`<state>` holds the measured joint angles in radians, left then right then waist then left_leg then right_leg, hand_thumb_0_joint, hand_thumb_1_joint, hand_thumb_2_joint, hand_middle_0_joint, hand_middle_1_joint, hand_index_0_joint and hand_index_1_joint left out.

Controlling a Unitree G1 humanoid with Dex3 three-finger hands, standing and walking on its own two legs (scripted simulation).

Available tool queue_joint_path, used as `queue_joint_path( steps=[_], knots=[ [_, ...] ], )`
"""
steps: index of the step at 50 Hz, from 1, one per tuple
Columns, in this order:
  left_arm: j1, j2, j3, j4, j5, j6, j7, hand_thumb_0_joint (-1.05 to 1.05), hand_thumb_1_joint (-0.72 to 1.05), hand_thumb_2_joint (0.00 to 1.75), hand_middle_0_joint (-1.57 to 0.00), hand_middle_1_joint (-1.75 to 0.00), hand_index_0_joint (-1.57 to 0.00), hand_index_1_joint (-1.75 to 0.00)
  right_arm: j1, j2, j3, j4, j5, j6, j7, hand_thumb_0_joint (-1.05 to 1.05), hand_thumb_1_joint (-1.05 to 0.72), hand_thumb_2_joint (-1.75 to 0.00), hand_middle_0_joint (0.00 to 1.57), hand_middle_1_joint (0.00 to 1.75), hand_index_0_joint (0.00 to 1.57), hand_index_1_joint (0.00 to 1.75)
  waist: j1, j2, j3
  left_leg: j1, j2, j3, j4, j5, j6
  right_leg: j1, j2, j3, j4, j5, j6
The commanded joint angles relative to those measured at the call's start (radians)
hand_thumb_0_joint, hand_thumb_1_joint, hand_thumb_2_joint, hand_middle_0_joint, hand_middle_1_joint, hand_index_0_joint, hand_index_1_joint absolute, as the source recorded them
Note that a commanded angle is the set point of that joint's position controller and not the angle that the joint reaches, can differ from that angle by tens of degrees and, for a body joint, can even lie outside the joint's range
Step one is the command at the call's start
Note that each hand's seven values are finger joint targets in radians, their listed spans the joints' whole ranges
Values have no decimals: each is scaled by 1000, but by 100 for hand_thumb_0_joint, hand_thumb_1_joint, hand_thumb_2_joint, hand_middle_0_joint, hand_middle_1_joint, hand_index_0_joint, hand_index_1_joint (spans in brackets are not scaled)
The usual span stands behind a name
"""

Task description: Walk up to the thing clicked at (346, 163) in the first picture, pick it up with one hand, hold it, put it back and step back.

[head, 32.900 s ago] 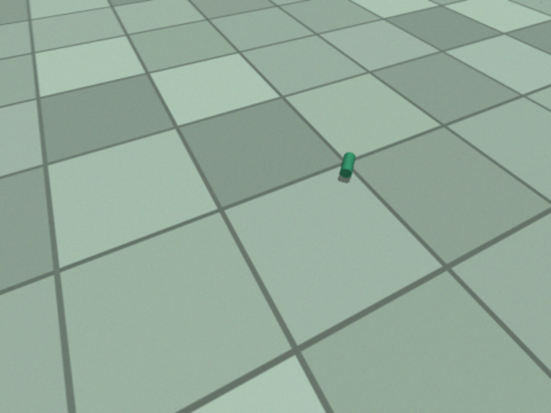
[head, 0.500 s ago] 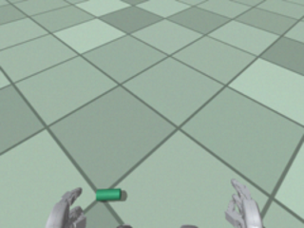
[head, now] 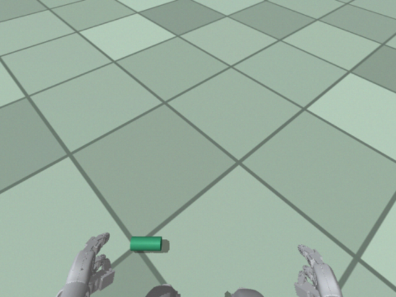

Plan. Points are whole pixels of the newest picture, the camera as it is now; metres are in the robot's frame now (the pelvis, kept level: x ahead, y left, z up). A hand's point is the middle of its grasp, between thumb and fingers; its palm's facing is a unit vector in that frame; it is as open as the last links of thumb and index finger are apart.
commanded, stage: stand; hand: left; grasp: from above
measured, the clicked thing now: (146, 243) +0.42 +0.25 -0.69
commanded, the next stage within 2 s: none
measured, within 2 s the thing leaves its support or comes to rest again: neither
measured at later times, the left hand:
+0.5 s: hand out of the picture +0.04 +0.25 -0.12, palm faces +0.05 -0.95 -0.31, open 7.4 cm
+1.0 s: hand out of the picture +0.03 +0.24 -0.10, palm faces +0.04 -0.94 -0.33, open 7.4 cm
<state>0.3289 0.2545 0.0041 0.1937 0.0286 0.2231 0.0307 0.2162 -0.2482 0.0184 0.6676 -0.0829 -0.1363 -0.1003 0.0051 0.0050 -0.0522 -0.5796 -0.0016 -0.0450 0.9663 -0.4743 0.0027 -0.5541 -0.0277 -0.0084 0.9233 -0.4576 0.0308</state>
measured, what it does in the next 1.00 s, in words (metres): rises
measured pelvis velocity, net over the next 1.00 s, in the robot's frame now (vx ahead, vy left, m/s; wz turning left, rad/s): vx -0.01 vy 0.00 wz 0.01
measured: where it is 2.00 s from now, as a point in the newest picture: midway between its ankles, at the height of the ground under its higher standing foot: outside the picture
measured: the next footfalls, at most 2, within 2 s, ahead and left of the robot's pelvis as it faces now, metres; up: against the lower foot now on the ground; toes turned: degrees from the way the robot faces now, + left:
none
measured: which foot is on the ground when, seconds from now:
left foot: down 0.00-1.00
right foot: down 0.00-1.00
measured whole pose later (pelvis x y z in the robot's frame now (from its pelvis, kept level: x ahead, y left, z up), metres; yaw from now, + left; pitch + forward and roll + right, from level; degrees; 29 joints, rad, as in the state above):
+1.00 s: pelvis -0.01 +0.00 +0.06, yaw +1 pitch -5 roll +0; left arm 0.17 0.29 0.04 1.14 0.03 0.00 0.02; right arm 0.17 -0.30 -0.03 1.12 -0.02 0.00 -0.02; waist 0.01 0.01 0.07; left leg -0.12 -0.01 -0.04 0.38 -0.19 0.00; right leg -0.11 -0.05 -0.02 0.38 -0.19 0.04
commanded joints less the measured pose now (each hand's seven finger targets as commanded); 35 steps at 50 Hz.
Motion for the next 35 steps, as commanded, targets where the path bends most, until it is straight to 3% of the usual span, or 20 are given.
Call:
queue_joint_path(
  steps=[1,4,7,9,10,13,15,19,22,23,26,29,34,35],
  knots=[
    [-98,188,86,175,34,-169,14,0,90,90,-20,-30,-20,-30,-39,-182,-95,2,21,36,61,0,-90,-90,20,30,20,30,13,-30,-78,177,13,-21,-240,333,54,195,-68,99,-217,262,-90],
    [-129,185,90,306,21,-185,17,0,90,90,-20,-30,-20,-30,-67,-178,-105,49,35,54,80,0,-90,-90,20,30,20,30,23,-45,-59,198,14,-42,-288,285,56,217,-69,90,-281,208,-73],
    [-156,173,90,417,17,-202,16,0,90,90,-20,-30,-20,-30,-77,-190,-107,96,25,67,80,0,-90,-90,20,30,20,30,25,31,-19,231,45,-92,-387,236,65,226,-47,55,-295,168,-53],
    [-155,160,87,483,14,-211,12,0,90,90,-20,-30,-20,-30,-79,-194,-108,121,26,72,78,0,-90,-90,20,30,20,30,25,64,-12,259,64,-117,-440,268,67,263,-37,36,-304,209,-44],
    [-150,160,86,514,15,-215,12,0,90,90,-20,-30,-20,-30,-82,-199,-107,135,26,76,76,0,-90,-90,20,30,20,30,27,61,16,242,69,-127,-474,233,62,275,-33,32,-329,200,-43],
    [-140,173,85,597,12,-227,12,0,90,90,-20,-30,-20,-30,-76,-199,-106,181,34,83,70,0,-90,-90,20,30,20,30,24,38,7,322,68,-109,-481,375,50,326,-52,41,-383,299,-44],
    [-139,186,86,647,10,-230,15,0,90,90,-20,-30,-20,-30,-71,-201,-107,209,40,91,65,0,-90,-90,20,30,20,30,16,1,13,352,61,-94,-487,400,44,360,-68,51,-432,343,-48],
    [-145,189,77,723,4,-227,17,0,90,90,-20,-30,-20,-30,-69,-217,-106,267,46,104,60,0,-90,-90,20,30,20,30,11,21,51,377,72,-102,-563,345,39,387,-68,45,-488,306,-42],
    [-162,198,73,768,5,-229,19,0,90,90,-20,-30,-20,-30,-67,-209,-103,299,50,111,60,0,-90,-90,20,30,20,30,4,5,77,383,73,-92,-595,360,31,412,-75,50,-523,299,-38],
    [-158,194,69,782,4,-228,16,0,90,90,-20,-30,-20,-30,-62,-215,-102,313,51,114,61,0,-90,-90,20,30,20,30,3,17,101,365,74,-100,-626,284,28,411,-69,46,-537,260,-34],
    [-143,200,67,816,6,-230,14,0,90,90,-20,-30,-20,-30,-76,-217,-102,330,55,114,64,0,-90,-90,20,30,20,30,9,11,81,408,75,-98,-641,296,29,423,-76,43,-554,290,-35],
    [-148,199,65,841,6,-228,14,0,90,90,-20,-30,-20,-30,-82,-223,-103,347,53,119,66,0,-90,-90,20,30,20,30,8,24,117,381,80,-110,-675,207,28,421,-72,41,-571,242,-31],
    [-150,209,64,868,7,-230,12,0,90,90,-20,-30,-20,-30,-93,-220,-100,362,54,125,72,0,-90,-90,20,30,20,30,12,6,146,344,76,-111,-692,165,24,428,-71,43,-597,193,-28],
    [-153,213,64,870,7,-233,12,0,90,90,-20,-30,-20,-30,-95,-223,-102,362,54,124,72,0,-90,-90,20,30,20,30,9,-5,123,371,75,-101,-681,196,26,430,-80,52,-606,200,-31]
  ],
)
